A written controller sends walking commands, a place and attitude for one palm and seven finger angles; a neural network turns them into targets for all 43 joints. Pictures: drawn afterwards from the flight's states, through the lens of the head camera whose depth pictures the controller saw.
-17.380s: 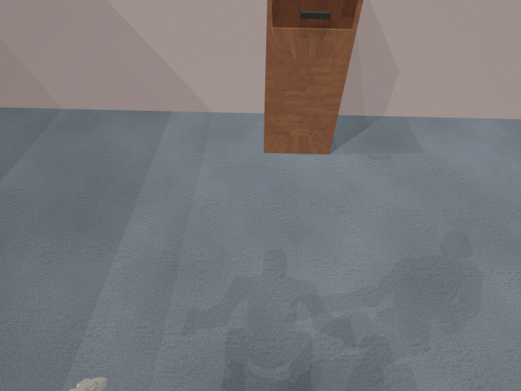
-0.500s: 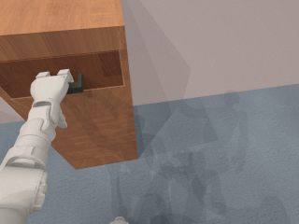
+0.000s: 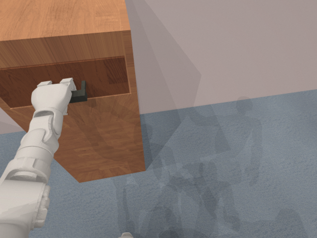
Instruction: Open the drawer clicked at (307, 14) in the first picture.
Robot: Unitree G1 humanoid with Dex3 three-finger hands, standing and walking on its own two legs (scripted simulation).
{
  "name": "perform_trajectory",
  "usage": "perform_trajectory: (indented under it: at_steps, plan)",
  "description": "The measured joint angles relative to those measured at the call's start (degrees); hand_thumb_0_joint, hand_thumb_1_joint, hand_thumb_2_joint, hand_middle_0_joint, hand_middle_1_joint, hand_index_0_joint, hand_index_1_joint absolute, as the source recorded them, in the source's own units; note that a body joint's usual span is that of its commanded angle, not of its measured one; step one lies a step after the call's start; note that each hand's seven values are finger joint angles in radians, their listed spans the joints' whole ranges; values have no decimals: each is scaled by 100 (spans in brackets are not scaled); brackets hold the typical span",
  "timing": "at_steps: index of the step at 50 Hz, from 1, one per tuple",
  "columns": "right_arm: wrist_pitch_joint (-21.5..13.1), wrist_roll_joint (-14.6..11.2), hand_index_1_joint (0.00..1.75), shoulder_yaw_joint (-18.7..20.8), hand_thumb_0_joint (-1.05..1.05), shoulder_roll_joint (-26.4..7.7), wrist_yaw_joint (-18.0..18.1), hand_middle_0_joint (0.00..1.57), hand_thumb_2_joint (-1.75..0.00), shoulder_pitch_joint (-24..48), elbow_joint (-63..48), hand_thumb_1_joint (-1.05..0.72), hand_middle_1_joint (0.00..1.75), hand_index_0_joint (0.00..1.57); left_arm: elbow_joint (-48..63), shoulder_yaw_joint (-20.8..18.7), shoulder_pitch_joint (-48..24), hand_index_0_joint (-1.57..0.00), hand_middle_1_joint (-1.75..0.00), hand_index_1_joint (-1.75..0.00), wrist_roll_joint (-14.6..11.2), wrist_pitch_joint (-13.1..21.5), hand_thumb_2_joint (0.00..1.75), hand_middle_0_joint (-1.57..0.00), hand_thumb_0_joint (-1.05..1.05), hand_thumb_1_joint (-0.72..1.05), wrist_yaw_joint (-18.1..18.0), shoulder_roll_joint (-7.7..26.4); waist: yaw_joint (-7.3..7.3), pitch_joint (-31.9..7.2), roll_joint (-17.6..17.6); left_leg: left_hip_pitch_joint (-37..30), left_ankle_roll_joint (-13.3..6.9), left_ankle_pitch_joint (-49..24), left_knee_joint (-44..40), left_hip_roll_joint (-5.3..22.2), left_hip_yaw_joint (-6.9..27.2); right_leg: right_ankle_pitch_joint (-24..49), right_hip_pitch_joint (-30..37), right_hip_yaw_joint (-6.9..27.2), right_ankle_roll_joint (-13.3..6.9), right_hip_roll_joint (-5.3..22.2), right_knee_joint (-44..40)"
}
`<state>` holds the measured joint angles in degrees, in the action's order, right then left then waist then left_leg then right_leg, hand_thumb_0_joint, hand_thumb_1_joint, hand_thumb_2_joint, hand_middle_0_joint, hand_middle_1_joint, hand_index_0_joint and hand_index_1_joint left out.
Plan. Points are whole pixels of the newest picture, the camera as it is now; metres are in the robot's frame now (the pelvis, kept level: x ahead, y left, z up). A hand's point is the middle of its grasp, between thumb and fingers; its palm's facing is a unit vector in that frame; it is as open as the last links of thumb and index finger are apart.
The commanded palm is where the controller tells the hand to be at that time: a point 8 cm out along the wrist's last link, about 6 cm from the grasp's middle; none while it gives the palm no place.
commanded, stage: close the thumb around the handle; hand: left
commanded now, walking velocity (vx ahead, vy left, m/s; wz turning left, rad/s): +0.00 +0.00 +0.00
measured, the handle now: (62, 92) +0.50 +0.26 +0.07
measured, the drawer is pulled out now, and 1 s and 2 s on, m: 0.00 0.10 0.22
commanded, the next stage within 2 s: pull the drawer open in 0.04 s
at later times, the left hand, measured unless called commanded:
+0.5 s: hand (60, 119) +0.42 +0.25 +0.05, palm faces +0.00 -0.06 -1.00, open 5.5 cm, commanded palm +0.38 +0.25 +0.11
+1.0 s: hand (57, 142) +0.35 +0.24 +0.05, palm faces +0.00 -0.05 -1.00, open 5.5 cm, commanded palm +0.32 +0.23 +0.11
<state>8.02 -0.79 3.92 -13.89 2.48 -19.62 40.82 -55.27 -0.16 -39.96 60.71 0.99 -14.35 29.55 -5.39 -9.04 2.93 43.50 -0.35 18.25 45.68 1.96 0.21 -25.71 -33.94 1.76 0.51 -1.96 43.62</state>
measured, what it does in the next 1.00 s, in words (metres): stands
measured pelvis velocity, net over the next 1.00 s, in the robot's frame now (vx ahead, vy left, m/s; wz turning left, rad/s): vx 0.01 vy -0.01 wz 0.02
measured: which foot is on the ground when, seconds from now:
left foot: down 0.00-1.00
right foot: down 0.00-1.00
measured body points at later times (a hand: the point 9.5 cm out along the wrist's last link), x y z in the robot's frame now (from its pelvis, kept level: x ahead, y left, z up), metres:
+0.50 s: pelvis +0.01 +0.00 +0.01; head +0.06 +0.00 +0.45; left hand +0.42 +0.25 +0.10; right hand +0.07 -0.27 -0.12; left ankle +0.03 +0.12 -0.70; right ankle -0.05 -0.13 -0.70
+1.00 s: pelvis +0.01 -0.01 +0.01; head +0.03 -0.03 +0.46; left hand +0.34 +0.24 +0.10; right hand +0.15 -0.26 -0.11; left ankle +0.03 +0.12 -0.70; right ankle -0.05 -0.13 -0.70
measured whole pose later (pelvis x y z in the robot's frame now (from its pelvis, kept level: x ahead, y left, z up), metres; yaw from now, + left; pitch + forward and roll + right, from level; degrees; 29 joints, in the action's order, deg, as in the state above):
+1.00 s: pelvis +0.01 -0.01 +0.01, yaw +1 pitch +9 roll +0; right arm 7.9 -1.0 3.6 -13.8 2.4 -11.8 37.3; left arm -24.9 4.8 -13.1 57.0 -4.0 -13.3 24.2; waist -0.1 -7.5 3.7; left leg 33.3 0.2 17.8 41.7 0.8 0.5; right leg -26.1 -24.0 1.3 0.0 -0.8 40.8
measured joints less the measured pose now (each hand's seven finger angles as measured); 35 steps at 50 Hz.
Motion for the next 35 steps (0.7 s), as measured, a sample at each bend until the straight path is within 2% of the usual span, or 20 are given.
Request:
perform_trajectory:
  at_steps: [12,19,27,35]
  plan:
    - [-2,12,30,55,1,-9,-25,20,-90,39,-32,-91,30,21,316,-36,216,-42,-134,-135,-26,36,82,-39,0,73,-17,-17,26,23,7,-40,-11,23,-2,-2,-25,-5,42,24,10,7,-25]
    - [51,-8,30,77,1,0,-77,20,-90,78,-86,-91,30,21,893,-56,788,-42,-134,-135,-150,-37,81,-40,0,73,-3,-107,93,-31,27,-230,-28,54,-95,4,-105,2,208,104,24,15,-130]
    - [69,-50,30,69,1,12,-123,20,-90,253,-204,-91,30,20,1802,129,1582,-42,-134,-135,-277,-267,81,-41,1,72,-1,-310,206,-27,31,-555,-38,66,-220,-37,-112,-2,549,101,32,60,-278]
    - [54,-55,30,5,1,16,-71,20,-90,578,-313,-91,30,20,2214,359,1902,-42,-135,-135,-276,-418,82,-41,1,72,44,-435,335,43,8,-758,-20,20,-300,-88,-58,-12,753,38,13,101,-303]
